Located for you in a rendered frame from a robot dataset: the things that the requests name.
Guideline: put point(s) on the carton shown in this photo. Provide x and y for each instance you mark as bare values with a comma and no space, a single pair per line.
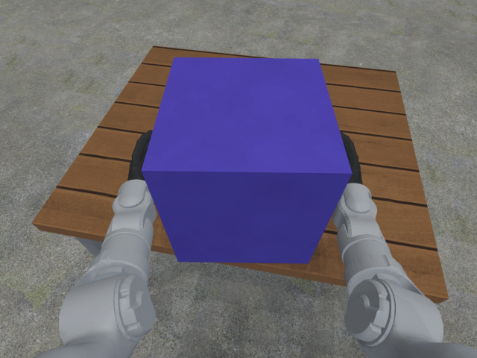
246,163

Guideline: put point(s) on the robot right forearm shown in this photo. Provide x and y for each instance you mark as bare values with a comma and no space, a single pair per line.
363,248

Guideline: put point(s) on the left robot upper arm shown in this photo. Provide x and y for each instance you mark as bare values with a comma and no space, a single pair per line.
105,318

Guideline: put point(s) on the robot left forearm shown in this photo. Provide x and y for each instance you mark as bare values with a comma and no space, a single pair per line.
127,244

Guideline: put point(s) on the robot left hand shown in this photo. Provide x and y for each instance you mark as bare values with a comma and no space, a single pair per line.
138,157

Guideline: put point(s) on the right robot upper arm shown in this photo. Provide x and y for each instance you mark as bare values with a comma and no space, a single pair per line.
393,322

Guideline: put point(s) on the table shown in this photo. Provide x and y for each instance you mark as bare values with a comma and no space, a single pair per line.
368,108

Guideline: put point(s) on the robot right hand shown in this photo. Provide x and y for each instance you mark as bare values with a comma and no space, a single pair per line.
353,159

